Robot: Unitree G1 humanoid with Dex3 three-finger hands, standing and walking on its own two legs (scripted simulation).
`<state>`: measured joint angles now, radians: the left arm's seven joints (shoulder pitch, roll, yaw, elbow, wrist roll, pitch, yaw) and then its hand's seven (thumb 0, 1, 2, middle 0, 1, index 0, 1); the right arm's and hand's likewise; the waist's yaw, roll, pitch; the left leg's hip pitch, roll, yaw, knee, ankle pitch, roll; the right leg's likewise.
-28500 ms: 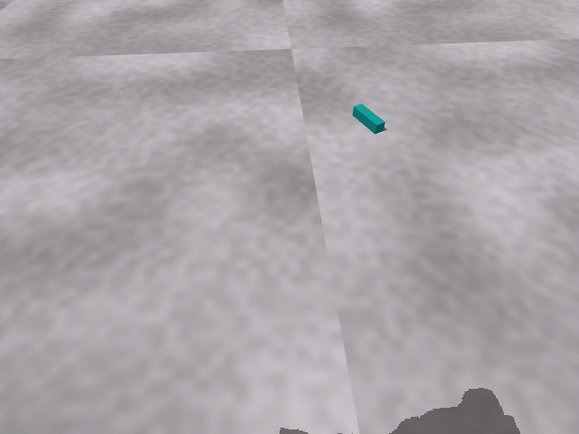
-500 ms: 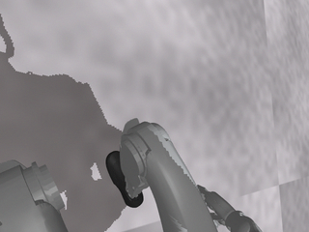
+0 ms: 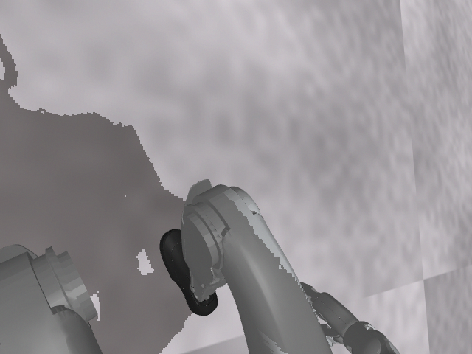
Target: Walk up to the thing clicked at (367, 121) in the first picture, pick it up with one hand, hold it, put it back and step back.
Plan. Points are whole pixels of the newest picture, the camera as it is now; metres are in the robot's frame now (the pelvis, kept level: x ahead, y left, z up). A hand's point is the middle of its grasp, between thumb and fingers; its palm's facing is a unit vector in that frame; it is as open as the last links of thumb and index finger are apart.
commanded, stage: close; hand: left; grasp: from above
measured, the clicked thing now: out of the picture +0.47 +0.39 -0.28
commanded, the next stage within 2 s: settle in 0.62 s
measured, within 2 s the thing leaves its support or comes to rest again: leaves its support in 1.06 s
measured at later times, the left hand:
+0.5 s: hand out of the picture +0.45 +0.37 -0.25, palm faces -0.45 -0.14 -0.88, open 9.4 cm
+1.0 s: hand out of the picture +0.45 +0.37 -0.25, palm faces -0.46 -0.14 -0.88, open 9.2 cm
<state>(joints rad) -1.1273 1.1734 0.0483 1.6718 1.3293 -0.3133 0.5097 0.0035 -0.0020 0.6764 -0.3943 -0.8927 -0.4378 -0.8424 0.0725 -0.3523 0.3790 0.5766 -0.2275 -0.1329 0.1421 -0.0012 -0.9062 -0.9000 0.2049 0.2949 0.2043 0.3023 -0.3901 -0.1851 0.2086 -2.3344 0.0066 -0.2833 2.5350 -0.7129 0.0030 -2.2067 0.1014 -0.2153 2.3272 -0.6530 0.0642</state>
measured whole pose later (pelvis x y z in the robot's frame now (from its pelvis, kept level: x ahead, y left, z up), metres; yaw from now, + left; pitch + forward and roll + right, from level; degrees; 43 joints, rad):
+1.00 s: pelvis +0.00 +0.00 +0.00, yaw +0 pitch +28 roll -17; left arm -1.09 1.14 0.08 1.58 1.32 -0.28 0.44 0.00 0.17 0.34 -0.70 -0.58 -0.73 -0.52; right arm 0.09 -0.35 0.36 0.56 -0.22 -0.11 0.14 0.00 -0.92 -0.90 0.21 0.29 0.20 0.30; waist -0.37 -0.17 0.19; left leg -2.34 0.01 -0.28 2.53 -0.71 0.00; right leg -2.21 0.10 -0.22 2.32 -0.65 0.06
